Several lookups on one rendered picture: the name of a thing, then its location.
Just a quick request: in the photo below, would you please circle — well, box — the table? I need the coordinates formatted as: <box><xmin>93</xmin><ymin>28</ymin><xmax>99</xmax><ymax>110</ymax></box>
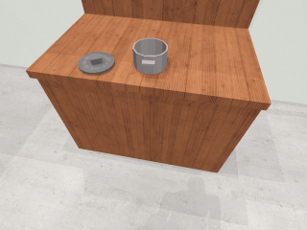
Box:
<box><xmin>26</xmin><ymin>0</ymin><xmax>272</xmax><ymax>173</ymax></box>

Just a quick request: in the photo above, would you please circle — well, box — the pot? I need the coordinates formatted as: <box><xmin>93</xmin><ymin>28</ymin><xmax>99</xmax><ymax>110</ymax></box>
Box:
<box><xmin>132</xmin><ymin>37</ymin><xmax>168</xmax><ymax>75</ymax></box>

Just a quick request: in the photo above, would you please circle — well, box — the knob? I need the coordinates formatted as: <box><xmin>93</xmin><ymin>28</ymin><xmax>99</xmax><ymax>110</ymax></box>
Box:
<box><xmin>89</xmin><ymin>53</ymin><xmax>102</xmax><ymax>64</ymax></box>

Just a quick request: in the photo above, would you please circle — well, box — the lid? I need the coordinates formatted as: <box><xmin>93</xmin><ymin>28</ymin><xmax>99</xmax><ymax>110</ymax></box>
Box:
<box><xmin>78</xmin><ymin>52</ymin><xmax>115</xmax><ymax>75</ymax></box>

